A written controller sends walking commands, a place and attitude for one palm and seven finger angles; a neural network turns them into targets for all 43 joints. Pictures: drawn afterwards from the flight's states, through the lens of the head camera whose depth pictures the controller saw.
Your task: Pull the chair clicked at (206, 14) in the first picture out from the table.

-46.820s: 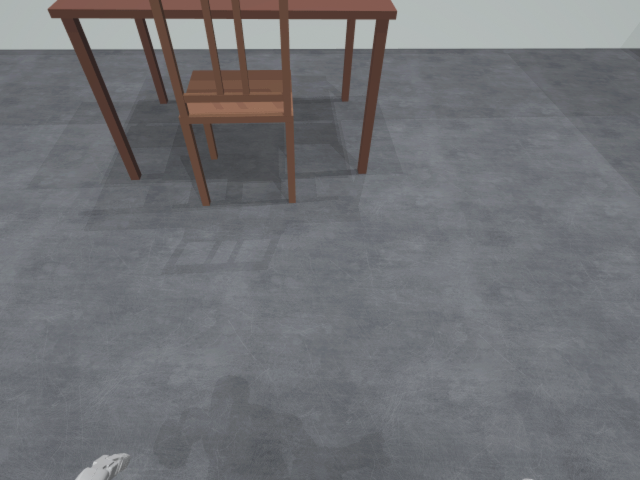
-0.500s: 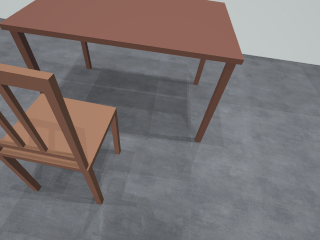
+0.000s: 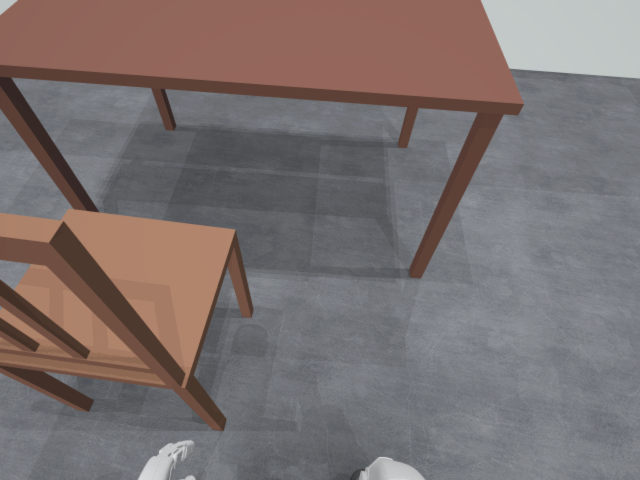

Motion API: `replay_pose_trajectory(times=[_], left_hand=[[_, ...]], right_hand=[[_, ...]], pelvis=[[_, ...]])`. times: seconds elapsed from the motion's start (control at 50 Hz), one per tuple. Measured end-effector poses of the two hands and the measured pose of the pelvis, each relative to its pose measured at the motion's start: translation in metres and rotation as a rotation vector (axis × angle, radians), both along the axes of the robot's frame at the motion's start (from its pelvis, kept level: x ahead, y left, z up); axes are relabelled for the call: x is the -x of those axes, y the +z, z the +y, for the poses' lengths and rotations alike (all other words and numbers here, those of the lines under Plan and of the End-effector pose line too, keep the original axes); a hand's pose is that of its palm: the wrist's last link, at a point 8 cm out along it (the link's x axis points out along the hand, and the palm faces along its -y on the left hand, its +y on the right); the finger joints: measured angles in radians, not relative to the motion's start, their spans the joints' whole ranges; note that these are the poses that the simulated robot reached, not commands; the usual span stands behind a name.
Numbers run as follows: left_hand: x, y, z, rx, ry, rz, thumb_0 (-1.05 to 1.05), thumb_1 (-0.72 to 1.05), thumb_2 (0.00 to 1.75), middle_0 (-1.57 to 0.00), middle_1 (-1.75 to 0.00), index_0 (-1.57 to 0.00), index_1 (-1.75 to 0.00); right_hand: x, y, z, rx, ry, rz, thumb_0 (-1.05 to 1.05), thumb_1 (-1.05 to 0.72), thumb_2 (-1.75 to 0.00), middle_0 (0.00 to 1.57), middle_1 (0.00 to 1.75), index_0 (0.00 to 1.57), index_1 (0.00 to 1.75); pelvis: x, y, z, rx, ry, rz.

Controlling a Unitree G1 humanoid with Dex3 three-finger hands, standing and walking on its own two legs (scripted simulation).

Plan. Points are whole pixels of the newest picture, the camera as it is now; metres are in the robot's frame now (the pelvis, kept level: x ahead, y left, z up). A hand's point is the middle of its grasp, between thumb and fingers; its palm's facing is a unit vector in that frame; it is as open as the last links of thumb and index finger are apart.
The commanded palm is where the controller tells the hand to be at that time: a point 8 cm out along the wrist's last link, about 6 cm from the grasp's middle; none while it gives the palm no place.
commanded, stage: come to a stop and stand still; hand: left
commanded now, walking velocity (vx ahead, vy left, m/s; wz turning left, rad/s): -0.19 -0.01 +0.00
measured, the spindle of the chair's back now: out of the picture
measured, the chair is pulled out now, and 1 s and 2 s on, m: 0.34 0.34 0.34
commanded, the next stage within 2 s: look again from close up in 0.98 s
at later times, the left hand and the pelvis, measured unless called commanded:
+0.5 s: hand out of the picture +0.07 +0.19 -0.15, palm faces -0.05 -0.97 -0.24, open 7.4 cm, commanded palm none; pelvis -0.03 -0.01 +0.01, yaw -4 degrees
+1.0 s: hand out of the picture -0.04 +0.12 -0.15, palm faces -0.01 -0.98 -0.18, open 7.3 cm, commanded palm none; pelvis -0.04 -0.05 +0.02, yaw -2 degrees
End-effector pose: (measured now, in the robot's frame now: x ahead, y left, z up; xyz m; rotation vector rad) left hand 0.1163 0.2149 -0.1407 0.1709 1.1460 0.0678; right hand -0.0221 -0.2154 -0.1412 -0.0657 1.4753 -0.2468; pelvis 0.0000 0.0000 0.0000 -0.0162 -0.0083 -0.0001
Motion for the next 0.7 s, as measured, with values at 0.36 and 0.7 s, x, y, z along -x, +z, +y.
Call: replay_pose_trajectory(times=[0.36,0.7], left_hand=[[0.051,0.013,0.038,-0.016,0.012,0.143,0.01,0.91,0.90,-0.20,-0.30,-0.20,-0.30],[0.090,0.023,-0.025,-0.053,0.014,0.119,0.00,0.93,0.90,-0.20,-0.30,-0.20,-0.30]], right_hand=[[-0.008,0.036,-0.002,0.098,0.031,-0.108,0.00,-0.91,-0.90,0.20,0.30,0.20,0.30],[0.056,0.011,-0.033,-0.044,0.004,-0.010,0.00,-0.91,-0.90,0.20,0.29,0.20,0.30]], pelvis=[[0.017,0.024,0.017,0.040,-0.049,0.020],[0.038,0.021,-0.037,-0.029,-0.047,-0.013]])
